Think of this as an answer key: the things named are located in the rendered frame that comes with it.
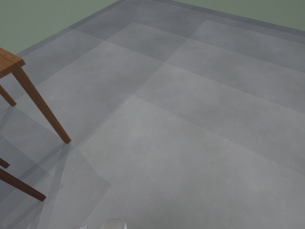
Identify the robot left thigh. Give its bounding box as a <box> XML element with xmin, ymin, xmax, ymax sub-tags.
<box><xmin>100</xmin><ymin>218</ymin><xmax>128</xmax><ymax>229</ymax></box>

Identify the table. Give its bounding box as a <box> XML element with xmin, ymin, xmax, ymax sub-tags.
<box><xmin>0</xmin><ymin>48</ymin><xmax>71</xmax><ymax>144</ymax></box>

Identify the chair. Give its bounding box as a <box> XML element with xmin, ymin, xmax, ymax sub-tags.
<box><xmin>0</xmin><ymin>158</ymin><xmax>46</xmax><ymax>201</ymax></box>

